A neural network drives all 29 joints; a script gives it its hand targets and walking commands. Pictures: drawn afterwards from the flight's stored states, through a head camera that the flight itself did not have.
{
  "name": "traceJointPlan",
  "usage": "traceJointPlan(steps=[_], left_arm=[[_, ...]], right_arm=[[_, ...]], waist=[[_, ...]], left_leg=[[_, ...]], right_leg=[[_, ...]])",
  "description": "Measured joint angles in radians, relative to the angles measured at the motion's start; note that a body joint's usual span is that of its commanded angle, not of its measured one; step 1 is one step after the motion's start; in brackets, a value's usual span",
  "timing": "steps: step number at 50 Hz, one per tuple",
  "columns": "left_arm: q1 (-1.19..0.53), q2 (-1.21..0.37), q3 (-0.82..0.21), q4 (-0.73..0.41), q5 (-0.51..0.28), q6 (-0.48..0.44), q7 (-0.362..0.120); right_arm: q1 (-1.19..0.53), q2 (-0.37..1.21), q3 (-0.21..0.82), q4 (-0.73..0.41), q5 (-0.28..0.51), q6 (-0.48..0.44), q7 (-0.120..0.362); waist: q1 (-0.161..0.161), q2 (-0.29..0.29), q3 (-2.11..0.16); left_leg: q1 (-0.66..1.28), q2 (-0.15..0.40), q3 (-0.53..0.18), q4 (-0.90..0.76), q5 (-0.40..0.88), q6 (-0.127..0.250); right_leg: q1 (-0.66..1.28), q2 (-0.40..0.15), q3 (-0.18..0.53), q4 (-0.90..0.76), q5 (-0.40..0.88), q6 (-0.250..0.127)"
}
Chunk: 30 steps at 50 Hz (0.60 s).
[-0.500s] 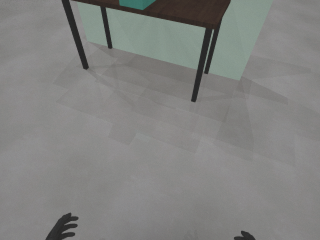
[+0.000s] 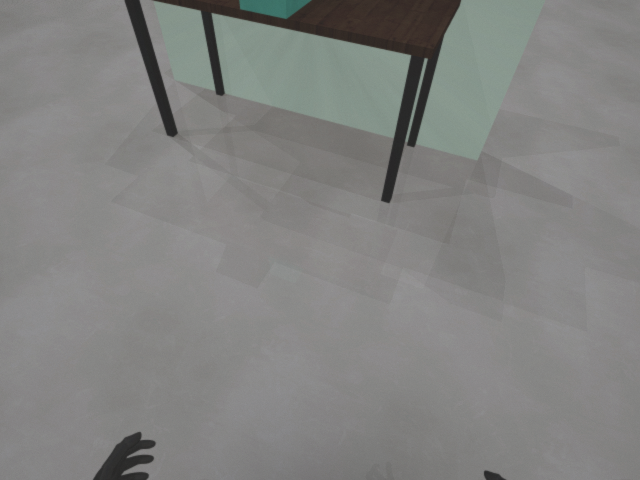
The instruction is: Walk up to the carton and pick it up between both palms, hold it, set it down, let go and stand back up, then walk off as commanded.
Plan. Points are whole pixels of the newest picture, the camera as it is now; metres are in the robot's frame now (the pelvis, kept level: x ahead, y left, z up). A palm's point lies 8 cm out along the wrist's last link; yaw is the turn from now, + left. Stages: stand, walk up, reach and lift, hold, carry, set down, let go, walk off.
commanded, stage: stand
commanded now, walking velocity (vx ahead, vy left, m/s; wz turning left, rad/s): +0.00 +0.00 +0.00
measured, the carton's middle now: out of the picture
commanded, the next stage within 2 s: none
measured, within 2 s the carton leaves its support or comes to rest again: neither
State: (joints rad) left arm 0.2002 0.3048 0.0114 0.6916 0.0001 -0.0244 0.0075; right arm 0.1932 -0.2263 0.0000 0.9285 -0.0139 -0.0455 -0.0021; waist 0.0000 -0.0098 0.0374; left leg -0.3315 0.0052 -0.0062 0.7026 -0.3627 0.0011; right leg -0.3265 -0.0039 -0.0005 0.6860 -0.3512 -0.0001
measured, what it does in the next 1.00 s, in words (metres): stands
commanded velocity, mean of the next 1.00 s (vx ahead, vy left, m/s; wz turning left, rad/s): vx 0.00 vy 0.00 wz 0.00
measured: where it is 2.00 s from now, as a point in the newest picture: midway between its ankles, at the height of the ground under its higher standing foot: outside the picture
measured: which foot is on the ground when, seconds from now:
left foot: down 0.00-1.00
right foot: down 0.00-1.00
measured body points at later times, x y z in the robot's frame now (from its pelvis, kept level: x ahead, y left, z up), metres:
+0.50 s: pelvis -0.02 +0.00 +0.01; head +0.00 +0.01 +0.46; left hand +0.10 +0.27 -0.10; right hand +0.05 -0.25 -0.13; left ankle +0.01 +0.12 -0.72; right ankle +0.01 -0.13 -0.72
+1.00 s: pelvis -0.02 +0.00 +0.01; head +0.00 +0.01 +0.46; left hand +0.09 +0.28 -0.11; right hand +0.04 -0.25 -0.13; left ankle +0.01 +0.12 -0.72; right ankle +0.01 -0.13 -0.72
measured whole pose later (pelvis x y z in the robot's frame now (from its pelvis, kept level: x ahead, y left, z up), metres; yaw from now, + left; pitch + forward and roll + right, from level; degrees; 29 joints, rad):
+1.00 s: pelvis -0.02 +0.00 +0.01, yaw +0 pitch +0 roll -1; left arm 0.20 0.31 0.01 0.81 0.00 -0.03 0.01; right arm 0.18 -0.23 0.00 1.05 -0.01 -0.05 0.00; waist 0.00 -0.01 0.04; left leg -0.33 0.01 -0.01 0.57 -0.25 0.00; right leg -0.32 0.00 0.00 0.55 -0.24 0.00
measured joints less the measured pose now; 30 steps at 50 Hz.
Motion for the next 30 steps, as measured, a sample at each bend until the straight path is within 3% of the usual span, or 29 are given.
traceJointPlan(steps=[30], left_arm=[[0.000, 0.000, 0.000, 0.091, 0.000, -0.001, 0.000]], right_arm=[[-0.005, 0.000, 0.000, 0.082, 0.000, -0.002, 0.003]], waist=[[0.000, 0.001, 0.000]], left_leg=[[0.000, 0.000, 0.000, -0.111, 0.098, 0.000]], right_leg=[[0.002, 0.000, 0.000, -0.115, 0.099, 0.000]])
